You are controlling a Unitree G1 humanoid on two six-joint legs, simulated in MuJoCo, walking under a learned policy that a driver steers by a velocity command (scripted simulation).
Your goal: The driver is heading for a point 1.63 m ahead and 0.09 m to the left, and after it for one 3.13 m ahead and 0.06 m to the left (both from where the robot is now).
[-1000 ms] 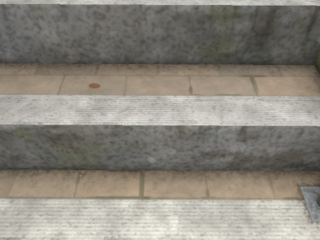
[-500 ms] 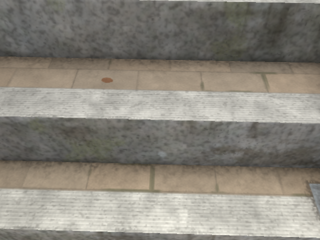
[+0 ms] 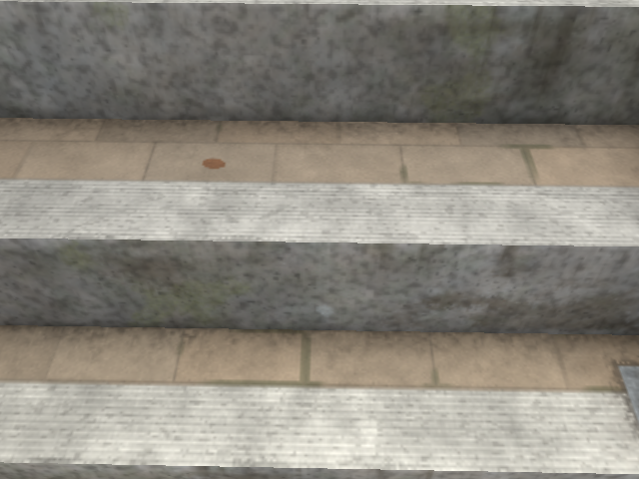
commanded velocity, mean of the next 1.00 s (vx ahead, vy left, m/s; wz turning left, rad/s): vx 0.28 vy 0.00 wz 0.00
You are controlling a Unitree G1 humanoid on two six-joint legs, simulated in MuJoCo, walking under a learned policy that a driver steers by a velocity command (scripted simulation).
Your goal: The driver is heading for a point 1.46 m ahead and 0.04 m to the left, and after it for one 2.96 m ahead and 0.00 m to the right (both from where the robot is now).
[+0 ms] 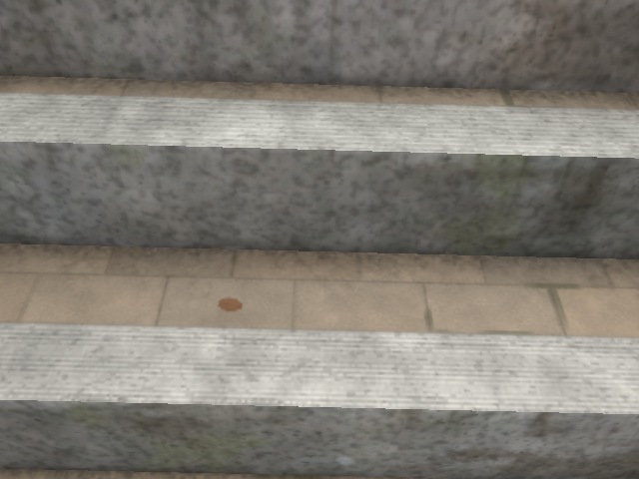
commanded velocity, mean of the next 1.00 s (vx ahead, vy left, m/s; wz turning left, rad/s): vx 0.49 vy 0.00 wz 0.00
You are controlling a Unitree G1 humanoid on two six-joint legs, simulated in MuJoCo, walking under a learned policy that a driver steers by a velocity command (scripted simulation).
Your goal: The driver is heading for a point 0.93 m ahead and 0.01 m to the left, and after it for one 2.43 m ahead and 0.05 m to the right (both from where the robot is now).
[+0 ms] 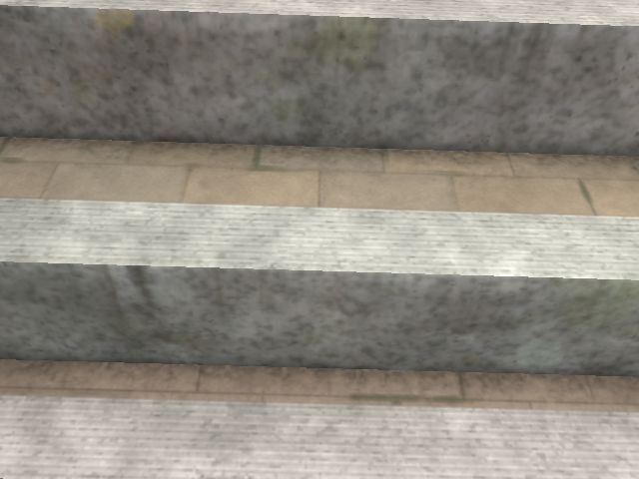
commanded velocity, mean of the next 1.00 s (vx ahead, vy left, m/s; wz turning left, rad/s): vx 0.50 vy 0.00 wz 0.00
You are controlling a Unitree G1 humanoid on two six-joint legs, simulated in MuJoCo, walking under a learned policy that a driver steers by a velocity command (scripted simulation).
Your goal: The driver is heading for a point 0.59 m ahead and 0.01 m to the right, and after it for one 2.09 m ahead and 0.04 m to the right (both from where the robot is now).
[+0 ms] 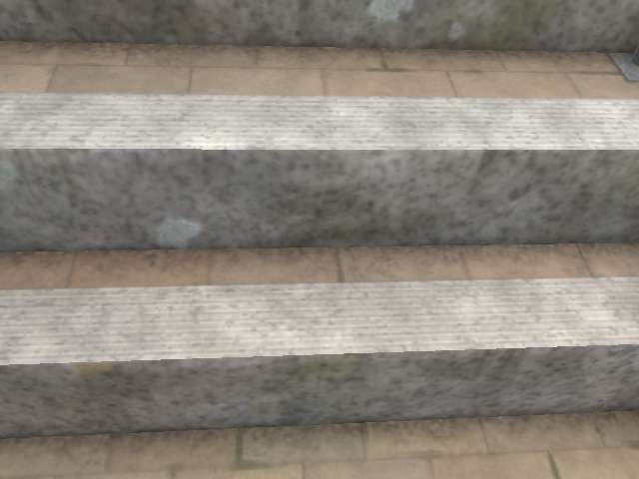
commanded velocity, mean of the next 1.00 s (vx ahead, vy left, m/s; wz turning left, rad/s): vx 0.50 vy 0.00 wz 0.00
